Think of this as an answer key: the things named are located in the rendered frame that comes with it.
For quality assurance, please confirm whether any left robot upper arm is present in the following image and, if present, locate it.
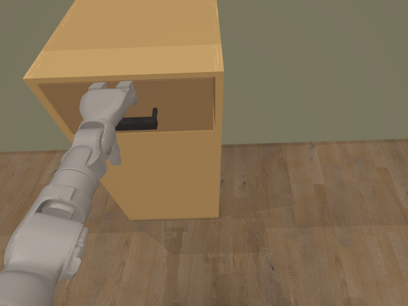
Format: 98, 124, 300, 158
0, 212, 89, 306

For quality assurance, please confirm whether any cabinet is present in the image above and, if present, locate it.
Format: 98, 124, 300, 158
23, 0, 224, 220

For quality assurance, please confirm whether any left robot hand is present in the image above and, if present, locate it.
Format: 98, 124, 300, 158
79, 81, 137, 165

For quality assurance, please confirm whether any left robot forearm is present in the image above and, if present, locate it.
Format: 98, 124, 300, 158
4, 117, 116, 268

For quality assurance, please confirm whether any handle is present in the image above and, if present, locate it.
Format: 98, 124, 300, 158
115, 108, 157, 131

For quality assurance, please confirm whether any drawer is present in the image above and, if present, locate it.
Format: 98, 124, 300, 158
38, 77, 214, 135

